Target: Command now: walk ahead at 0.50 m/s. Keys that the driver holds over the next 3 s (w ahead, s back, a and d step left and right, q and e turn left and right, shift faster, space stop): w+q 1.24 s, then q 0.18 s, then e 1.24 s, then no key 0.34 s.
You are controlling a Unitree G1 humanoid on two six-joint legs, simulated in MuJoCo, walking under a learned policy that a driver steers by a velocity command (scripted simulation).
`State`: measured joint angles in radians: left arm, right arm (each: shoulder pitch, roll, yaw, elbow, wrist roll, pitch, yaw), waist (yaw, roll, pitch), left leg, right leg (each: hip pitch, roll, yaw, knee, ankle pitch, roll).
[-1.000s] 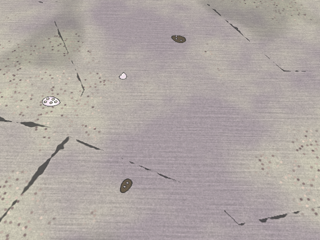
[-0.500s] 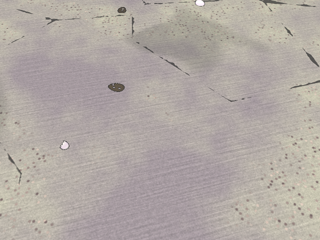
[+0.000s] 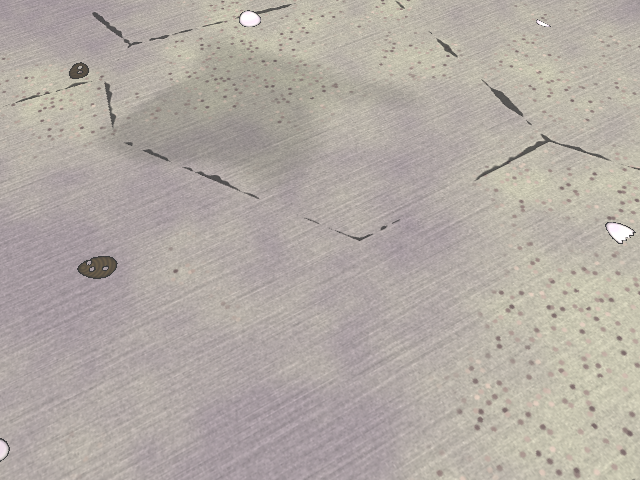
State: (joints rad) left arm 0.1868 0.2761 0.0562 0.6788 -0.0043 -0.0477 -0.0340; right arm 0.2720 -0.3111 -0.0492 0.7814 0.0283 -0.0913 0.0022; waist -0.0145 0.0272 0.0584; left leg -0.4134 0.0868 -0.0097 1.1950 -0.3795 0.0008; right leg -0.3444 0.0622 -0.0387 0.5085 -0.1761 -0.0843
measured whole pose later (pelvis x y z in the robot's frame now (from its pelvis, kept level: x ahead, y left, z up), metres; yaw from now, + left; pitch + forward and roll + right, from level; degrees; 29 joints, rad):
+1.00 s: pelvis +0.57 +0.09 +0.00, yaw +32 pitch +1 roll -1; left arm 0.18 0.27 0.05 0.71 0.01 -0.10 -0.01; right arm 0.33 -0.31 -0.07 0.69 0.02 -0.02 -0.01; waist -0.01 0.04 0.01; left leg -0.41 -0.03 -0.10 1.18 -0.40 0.01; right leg -0.34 0.02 -0.02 0.51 -0.19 -0.02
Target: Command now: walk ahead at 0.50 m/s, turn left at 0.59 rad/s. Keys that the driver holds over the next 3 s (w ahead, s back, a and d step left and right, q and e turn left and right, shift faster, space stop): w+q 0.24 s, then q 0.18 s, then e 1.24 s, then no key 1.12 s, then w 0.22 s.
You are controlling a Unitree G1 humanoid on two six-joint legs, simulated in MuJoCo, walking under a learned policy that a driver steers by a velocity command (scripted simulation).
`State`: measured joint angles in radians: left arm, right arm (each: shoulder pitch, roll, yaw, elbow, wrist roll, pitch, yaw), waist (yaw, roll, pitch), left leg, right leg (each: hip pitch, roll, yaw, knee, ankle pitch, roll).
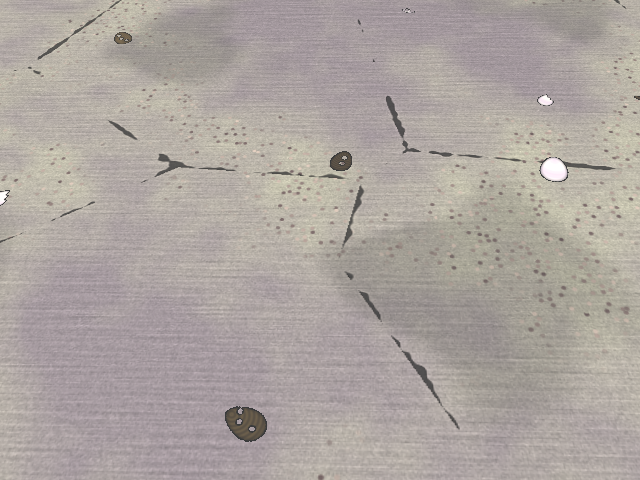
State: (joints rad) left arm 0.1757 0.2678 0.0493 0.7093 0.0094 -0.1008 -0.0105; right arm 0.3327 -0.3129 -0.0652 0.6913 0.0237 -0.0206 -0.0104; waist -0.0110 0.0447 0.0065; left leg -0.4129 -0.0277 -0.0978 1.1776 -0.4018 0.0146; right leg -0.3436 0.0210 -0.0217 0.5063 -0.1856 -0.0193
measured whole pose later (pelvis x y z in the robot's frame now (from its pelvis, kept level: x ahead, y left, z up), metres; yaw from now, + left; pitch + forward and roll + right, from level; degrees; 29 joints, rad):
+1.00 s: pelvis +0.32 +0.03 +0.01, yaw +5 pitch +2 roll +2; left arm 0.21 0.30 0.06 0.75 0.00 0.00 0.01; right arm 0.09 -0.31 -0.08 0.76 -0.01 0.02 -0.04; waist 0.03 0.03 0.05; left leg -0.48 -0.04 -0.01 1.02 -0.50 -0.04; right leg -0.30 0.01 0.04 0.51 -0.25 -0.03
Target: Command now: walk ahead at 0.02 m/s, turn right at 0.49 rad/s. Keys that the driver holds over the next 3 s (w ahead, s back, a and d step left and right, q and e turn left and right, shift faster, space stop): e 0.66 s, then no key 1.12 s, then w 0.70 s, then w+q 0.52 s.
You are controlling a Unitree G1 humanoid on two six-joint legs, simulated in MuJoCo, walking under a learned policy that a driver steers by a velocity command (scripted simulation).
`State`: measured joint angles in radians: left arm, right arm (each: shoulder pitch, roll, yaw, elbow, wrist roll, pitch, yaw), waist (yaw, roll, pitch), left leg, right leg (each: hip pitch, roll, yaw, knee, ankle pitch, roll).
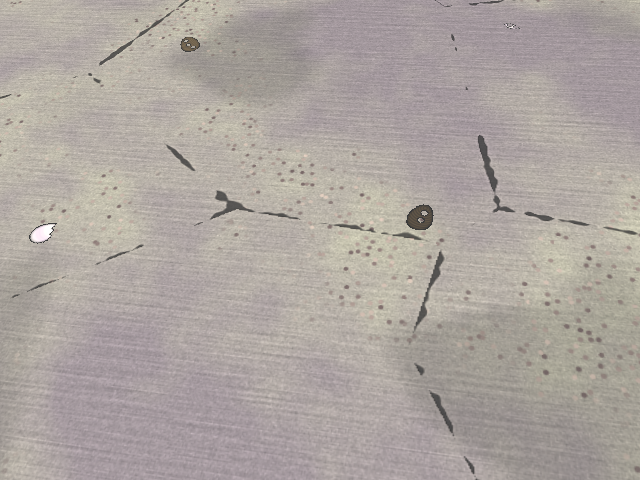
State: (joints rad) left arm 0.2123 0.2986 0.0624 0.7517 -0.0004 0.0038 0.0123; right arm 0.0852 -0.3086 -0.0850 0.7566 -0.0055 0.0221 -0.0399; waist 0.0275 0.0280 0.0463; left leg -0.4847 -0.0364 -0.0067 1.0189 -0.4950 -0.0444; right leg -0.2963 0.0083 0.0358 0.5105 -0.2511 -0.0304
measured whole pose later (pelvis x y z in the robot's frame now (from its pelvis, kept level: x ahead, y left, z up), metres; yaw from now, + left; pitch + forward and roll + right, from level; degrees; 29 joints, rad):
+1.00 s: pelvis -0.01 -0.02 +0.00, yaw -29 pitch +0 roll +1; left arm 0.14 0.25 0.03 0.68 0.01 0.00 0.01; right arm 0.15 -0.33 -0.08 0.83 0.00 0.04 -0.03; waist -0.01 0.04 0.06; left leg -0.41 0.05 -0.01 0.91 -0.38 -0.08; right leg -0.22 0.04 0.01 0.43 -0.21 -0.05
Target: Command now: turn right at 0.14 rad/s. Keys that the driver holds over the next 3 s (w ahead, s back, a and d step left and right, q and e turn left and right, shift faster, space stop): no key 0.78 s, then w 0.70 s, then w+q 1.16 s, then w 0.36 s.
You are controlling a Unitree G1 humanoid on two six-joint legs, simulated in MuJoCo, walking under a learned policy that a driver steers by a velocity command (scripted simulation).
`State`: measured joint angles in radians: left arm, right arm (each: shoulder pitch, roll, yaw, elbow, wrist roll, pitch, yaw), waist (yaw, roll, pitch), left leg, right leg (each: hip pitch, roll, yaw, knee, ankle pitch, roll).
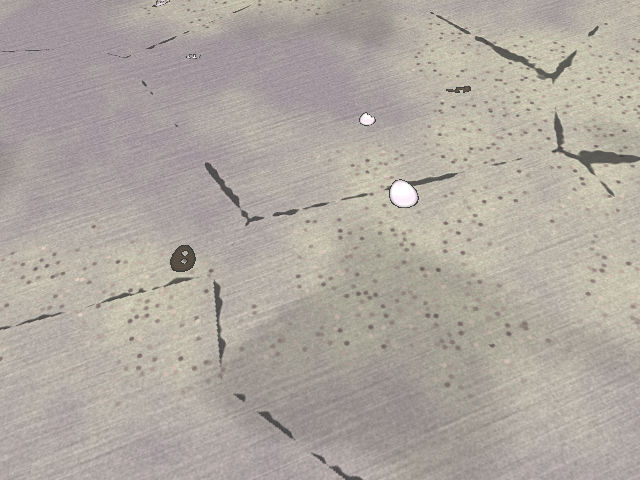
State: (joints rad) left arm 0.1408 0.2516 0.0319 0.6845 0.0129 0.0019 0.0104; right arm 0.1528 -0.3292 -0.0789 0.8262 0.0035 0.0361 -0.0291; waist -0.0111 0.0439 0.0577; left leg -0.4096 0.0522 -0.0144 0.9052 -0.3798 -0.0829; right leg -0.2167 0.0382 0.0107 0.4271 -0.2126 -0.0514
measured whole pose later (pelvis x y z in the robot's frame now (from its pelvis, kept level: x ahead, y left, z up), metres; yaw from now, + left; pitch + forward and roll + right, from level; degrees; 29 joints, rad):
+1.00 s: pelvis +0.03 +0.03 -0.01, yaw +0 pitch +0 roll +0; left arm 0.27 0.25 0.05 1.05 -0.02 -0.04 0.02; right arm 0.25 -0.25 -0.02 1.04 0.02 -0.06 -0.02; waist 0.00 -0.01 0.00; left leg -0.23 0.00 0.01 0.64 -0.44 0.06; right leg -0.20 0.02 0.03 0.55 -0.33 -0.02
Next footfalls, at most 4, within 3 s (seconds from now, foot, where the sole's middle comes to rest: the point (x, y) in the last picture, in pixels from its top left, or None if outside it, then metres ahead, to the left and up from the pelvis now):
0.14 left None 0.04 0.15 -0.78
1.48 right None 0.42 -0.08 -0.78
2.02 left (267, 379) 0.70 0.19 -0.78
2.50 right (302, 257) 1.04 0.12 -0.78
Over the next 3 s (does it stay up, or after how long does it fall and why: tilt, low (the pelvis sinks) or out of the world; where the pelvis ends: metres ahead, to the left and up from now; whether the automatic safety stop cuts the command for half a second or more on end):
stays up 1.03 0.30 -0.02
